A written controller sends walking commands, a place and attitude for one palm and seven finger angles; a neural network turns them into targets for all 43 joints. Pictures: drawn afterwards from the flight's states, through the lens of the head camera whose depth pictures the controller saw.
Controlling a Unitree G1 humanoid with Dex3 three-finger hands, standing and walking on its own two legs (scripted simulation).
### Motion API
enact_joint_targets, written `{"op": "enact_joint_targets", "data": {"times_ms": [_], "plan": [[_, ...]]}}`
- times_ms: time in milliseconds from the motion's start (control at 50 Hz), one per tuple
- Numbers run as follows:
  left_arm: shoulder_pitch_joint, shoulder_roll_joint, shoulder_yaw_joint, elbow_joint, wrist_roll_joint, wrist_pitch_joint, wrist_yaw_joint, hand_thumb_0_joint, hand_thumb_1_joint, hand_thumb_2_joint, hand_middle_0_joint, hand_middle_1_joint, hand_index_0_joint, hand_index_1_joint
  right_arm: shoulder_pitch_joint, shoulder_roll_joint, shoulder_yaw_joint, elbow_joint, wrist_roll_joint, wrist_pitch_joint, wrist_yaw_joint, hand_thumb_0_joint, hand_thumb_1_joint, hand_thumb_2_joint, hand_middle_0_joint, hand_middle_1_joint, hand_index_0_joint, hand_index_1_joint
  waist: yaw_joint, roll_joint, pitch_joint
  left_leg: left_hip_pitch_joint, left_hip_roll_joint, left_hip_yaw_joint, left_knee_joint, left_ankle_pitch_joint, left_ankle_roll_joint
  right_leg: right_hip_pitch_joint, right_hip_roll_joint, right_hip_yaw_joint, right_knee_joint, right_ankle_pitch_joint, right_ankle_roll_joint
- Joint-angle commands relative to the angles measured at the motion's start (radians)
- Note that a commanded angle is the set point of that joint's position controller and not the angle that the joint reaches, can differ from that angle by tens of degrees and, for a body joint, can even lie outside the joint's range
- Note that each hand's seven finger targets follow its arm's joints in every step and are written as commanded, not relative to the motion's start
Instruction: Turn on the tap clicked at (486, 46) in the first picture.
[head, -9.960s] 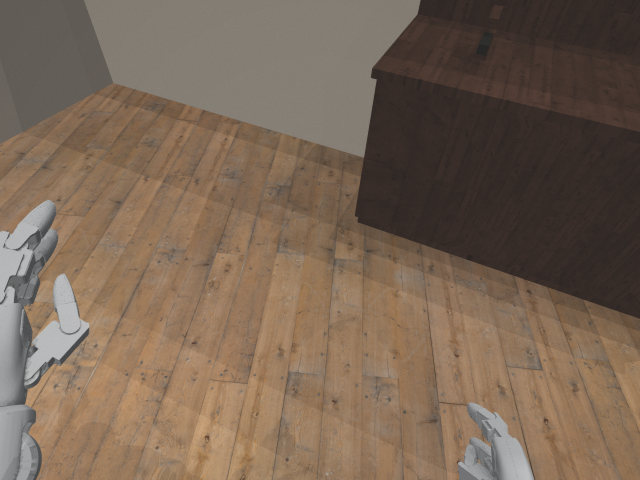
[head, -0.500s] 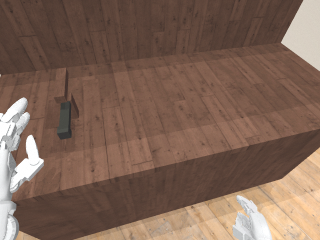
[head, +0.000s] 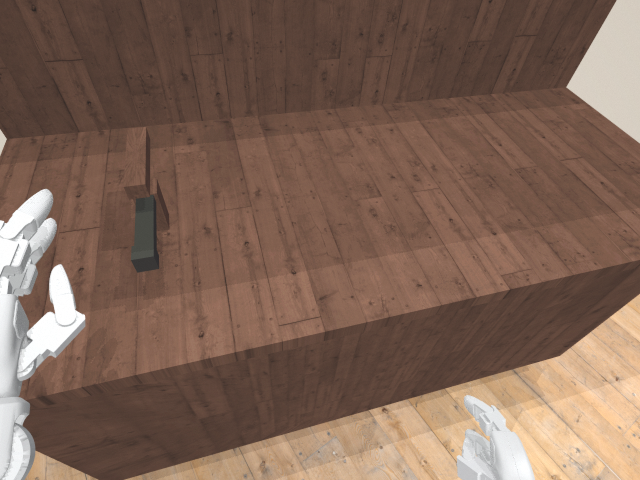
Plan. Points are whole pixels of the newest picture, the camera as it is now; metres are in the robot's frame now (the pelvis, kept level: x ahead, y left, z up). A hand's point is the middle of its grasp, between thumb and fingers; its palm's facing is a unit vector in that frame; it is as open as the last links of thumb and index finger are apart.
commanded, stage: come to a stop and stand still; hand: left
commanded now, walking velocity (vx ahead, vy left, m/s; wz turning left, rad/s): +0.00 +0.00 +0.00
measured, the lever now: (145, 257) +0.37 +0.27 +0.04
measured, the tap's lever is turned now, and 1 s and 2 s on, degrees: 0 0 0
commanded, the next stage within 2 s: look again from close up in 1.46 s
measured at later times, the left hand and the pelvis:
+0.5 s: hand (76, 314) +0.23 +0.26 +0.13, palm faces +0.26 -0.85 -0.46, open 7.4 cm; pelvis +0.01 +0.01 -0.01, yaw +2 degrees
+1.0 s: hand (43, 362) +0.18 +0.26 +0.15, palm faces +0.36 -0.86 -0.36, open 7.4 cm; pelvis -0.03 +0.00 -0.01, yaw +3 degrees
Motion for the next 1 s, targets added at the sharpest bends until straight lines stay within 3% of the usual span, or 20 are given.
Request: {"op": "enact_joint_targets", "data": {"times_ms": [0, 100, 120, 140, 160, 180, 220, 300, 340, 400, 420, 500, 520, 560, 620, 700, 800, 820, 840, 980], "plan": [[-0.059, 0.157, 0.11, -0.217, 0.0, -0.064, 0.015, 0.0, 0.9, 0.9, -0.2, -0.3, -0.2, -0.3, -0.096, -0.126, -0.056, -0.161, -0.002, -0.058, -0.007, 0.0, -0.9, -0.9, 0.2, 0.3, 0.2, 0.3, -0.004, 0.106, -0.129, -0.046, 0.132, -0.149, -0.121, 0.001, -0.022, 0.112, -0.095, 0.096, -0.016, 0.078, -0.009], [-0.053, 0.16, 0.108, -0.239, -0.002, -0.069, 0.011, 0.0, 0.9, 0.9, -0.2, -0.3, -0.2, -0.3, -0.092, -0.129, -0.059, -0.161, -0.001, -0.059, -0.007, 0.0, -0.9, -0.9, 0.2, 0.3, 0.2, 0.3, -0.006, 0.107, -0.149, -0.006, 0.135, -0.147, -0.102, 0.129, -0.042, 0.113, -0.097, 0.084, 0.005, 0.145, -0.01], [-1.009, 0.932, 0.302, -0.63, 0.049, -0.223, 0.032, 0.0, 0.9, 0.9, -0.2, -0.3, -0.2, -0.3, 0.074, -0.208, 0.169, -0.319, 0.069, -0.034, -0.083, 0.0, -0.9, -0.9, 0.2, 0.3, 0.2, 0.3, -0.098, 0.412, -0.052, -0.368, 0.084, -0.184, -0.078, -0.122, -0.009, 0.152, -0.006, 0.052, 0.169, -0.143, 0.069], [-0.645, 0.464, 0.365, -0.132, 0.095, -0.162, 0.022, 0.0, 0.9, 0.9, -0.2, -0.3, -0.2, -0.3, 0.046, -0.077, 0.003, -0.21, 0.04, -0.087, -0.067, 0.0, -0.9, -0.9, 0.2, 0.3, 0.2, 0.3, 0.001, 0.153, -0.094, -0.198, 0.195, -0.227, -0.051, -0.21, 0.003, -0.065, -0.119, 0.041, 0.122, -0.216, 0.028], [-0.53, 0.354, 0.237, -0.093, 0.059, -0.13, 0.02, 0.0, 0.9, 0.9, -0.2, -0.3, -0.2, -0.3, -0.045, -0.104, 0.029, -0.166, 0.001, -0.084, -0.019, 0.0, -0.9, -0.9, 0.2, 0.3, 0.2, 0.3, -0.021, 0.035, -0.039, -0.132, 0.133, -0.176, -0.106, -0.08, -0.027, -0.082, -0.096, 0.018, 0.042, -0.229, 0.009], [-0.445, 0.445, 0.294, -0.013, 0.049, -0.129, 0.032, 0.0, 0.9, 0.9, -0.2, -0.3, -0.2, -0.3, -0.04, -0.195, -0.013, -0.162, -0.011, -0.081, -0.005, 0.0, -0.9, -0.9, 0.2, 0.3, 0.2, 0.3, 0.004, 0.057, -0.088, -0.076, 0.118, -0.13, -0.048, -0.019, -0.034, -0.102, -0.093, 0.047, 0.018, -0.174, -0.007], [-0.27, 0.356, 0.237, 0.011, 0.002, -0.138, -0.001, 0.0, 0.9, 0.9, -0.2, -0.3, -0.2, -0.3, -0.052, -0.181, -0.023, -0.156, -0.02, -0.09, 0.029, 0.0, -0.9, -0.9, 0.2, 0.3, 0.2, 0.3, 0.007, 0.079, -0.202, -0.015, 0.092, -0.117, 0.002, 0.131, -0.065, -0.061, -0.105, 0.07, 0.07, 0.001, -0.03], [0.006, 0.224, 0.129, -0.164, -0.057, -0.178, -0.026, 0.0, 0.9, 0.9, -0.2, -0.3, -0.2, -0.3, 0.038, -0.199, -0.062, -0.165, -0.007, -0.115, 0.097, 0.0, -0.9, -0.9, 0.2, 0.3, 0.2, 0.3, 0.03, 0.067, -0.247, -0.01, 0.082, -0.109, 0.078, 0.401, -0.061, 0.003, -0.151, 0.081, 0.095, 0.259, -0.031], [0.058, 0.238, 0.162, -0.189, -0.06, -0.177, -0.013, 0.0, 0.9, 0.9, -0.2, -0.3, -0.2, -0.3, 0.046, -0.197, -0.072, -0.156, -0.006, -0.121, 0.103, 0.0, -0.9, -0.9, 0.2, 0.3, 0.2, 0.3, 0.034, 0.031, -0.266, 0.03, 0.096, -0.112, 0.062, 0.543, -0.068, 0.009, -0.135, 0.042, 0.123, 0.273, -0.01], [0.007, 0.318, 0.245, -0.223, -0.067, -0.198, 0.002, 0.0, 0.9, 0.9, -0.2, -0.3, -0.2, -0.3, 0.01, -0.203, -0.073, -0.141, -0.012, -0.121, 0.087, 0.0, -0.9, -0.9, 0.2, 0.3, 0.2, 0.3, 0.019, -0.038, -0.235, -0.007, 0.094, -0.125, 0.049, 0.462, -0.079, -0.001, -0.138, 0.048, 0.126, 0.236, -0.004], [-0.038, 0.397, 0.301, -0.277, -0.06, -0.2, 0.011, 0.0, 0.9, 0.9, -0.2, -0.3, -0.2, -0.3, -0.021, -0.214, -0.065, -0.148, -0.009, -0.116, 0.079, 0.0, -0.9, -0.9, 0.2, 0.3, 0.2, 0.3, 0.014, 0.015, -0.267, 0.015, 0.098, -0.129, 0.04, 0.484, -0.075, 0.001, -0.129, 0.055, 0.158, 0.218, -0.004], [-0.092, 0.377, 0.254, -0.282, -0.056, -0.203, 0.002, 0.0, 0.9, 0.9, -0.2, -0.3, -0.2, -0.3, 0.015, -0.189, -0.056, -0.133, -0.022, -0.121, 0.069, 0.0, -0.9, -0.9, 0.2, 0.3, 0.2, 0.3, 0.017, 0.212, -0.286, 0.078, 0.133, -0.146, 0.044, 0.643, -0.075, -0.053, -0.129, 0.027, 0.2, -0.022, 0.002], [-0.101, 0.401, 0.266, -0.31, -0.046, -0.19, 0.002, 0.0, 0.9, 0.9, -0.2, -0.3, -0.2, -0.3, -0.012, -0.19, -0.052, -0.14, -0.018, -0.124, 0.073, 0.0, -0.9, -0.9, 0.2, 0.3, 0.2, 0.3, 0.021, 0.231, -0.311, 0.136, 0.145, -0.157, 0.045, 0.726, -0.071, -0.091, -0.114, 0.019, 0.228, -0.089, 0.006], [-0.098, 0.366, 0.221, -0.315, -0.042, -0.189, -0.001, 0.0, 0.9, 0.9, -0.2, -0.3, -0.2, -0.3, 0.037, -0.191, -0.058, -0.138, -0.024, -0.127, 0.079, 0.0, -0.9, -0.9, 0.2, 0.3, 0.2, 0.3, 0.019, 0.222, -0.293, 0.139, 0.154, -0.156, 0.064, 0.739, -0.071, -0.095, -0.122, 0.009, 0.201, -0.121, 0.006], [-0.042, 0.307, 0.186, -0.287, -0.048, -0.173, -0.008, 0.0, 0.9, 0.9, -0.2, -0.3, -0.2, -0.3, -0.002, -0.197, -0.059, -0.143, -0.005, -0.137, 0.091, 0.0, -0.9, -0.9, 0.2, 0.3, 0.2, 0.3, 0.019, 0.145, -0.267, 0.121, 0.142, -0.159, 0.056, 0.677, -0.073, -0.072, -0.118, 0.028, 0.17, -0.036, -0.002], [-0.033, 0.277, 0.185, -0.186, -0.074, -0.173, -0.018, 0.0, 0.9, 0.9, -0.2, -0.3, -0.2, -0.3, 0.016, -0.206, -0.072, -0.133, 0.001, -0.12, 0.083, 0.0, -0.9, -0.9, 0.2, 0.3, 0.2, 0.3, 0.01, 0.035, -0.167, -0.014, 0.12, -0.162, 0.023, 0.387, -0.087, -0.043, -0.144, 0.055, 0.11, 0.053, -0.006], [-0.068, 0.254, 0.173, -0.128, -0.101, -0.168, -0.03, 0.0, 0.9, 0.9, -0.2, -0.3, -0.2, -0.3, -0.025, -0.188, -0.067, -0.139, 0.018, -0.108, 0.064, 0.0, -0.9, -0.9, 0.2, 0.3, 0.2, 0.3, 0.001, 0.035, -0.141, -0.048, 0.088, -0.159, -0.001, 0.1, -0.076, -0.055, -0.173, 0.102, 0.044, 0.064, -0.013], [-0.047, 0.275, 0.199, -0.122, -0.094, -0.161, -0.026, 0.0, 0.9, 0.9, -0.2, -0.3, -0.2, -0.3, -0.065, -0.183, -0.064, -0.139, 0.026, -0.108, 0.06, 0.0, -0.9, -0.9, 0.2, 0.3, 0.2, 0.3, 0.005, 0.032, -0.163, -0.021, 0.089, -0.158, -0.013, 0.097, -0.064, -0.058, -0.165, 0.118, 0.043, 0.065, -0.015], [-0.046, 0.242, 0.168, -0.128, -0.104, -0.165, -0.03, 0.0, 0.9, 0.9, -0.2, -0.3, -0.2, -0.3, -0.033, -0.178, -0.061, -0.138, 0.019, -0.106, 0.057, 0.0, -0.9, -0.9, 0.2, 0.3, 0.2, 0.3, 0.006, 0.036, -0.172, -0.038, 0.087, -0.154, -0.011, 0.073, -0.061, -0.036, -0.169, 0.1, 0.034, 0.053, -0.011], [-0.069, 0.251, 0.145, -0.195, -0.108, -0.16, -0.027, 0.0, 0.9, 0.9, -0.2, -0.3, -0.2, -0.3, -0.065, -0.174, -0.051, -0.135, 0.026, -0.132, 0.051, 0.0, -0.9, -0.9, 0.2, 0.3, 0.2, 0.3, 0.003, 0.061, -0.138, -0.045, 0.082, -0.179, -0.023, -0.049, -0.042, -0.09, -0.175, 0.127, -0.011, -0.074, -0.008]]}}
